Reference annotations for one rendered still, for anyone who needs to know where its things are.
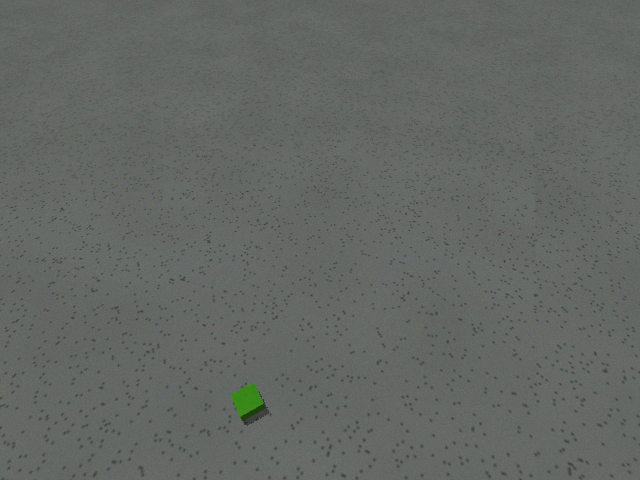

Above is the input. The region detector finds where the small box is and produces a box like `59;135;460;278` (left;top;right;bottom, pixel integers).
231;383;265;421

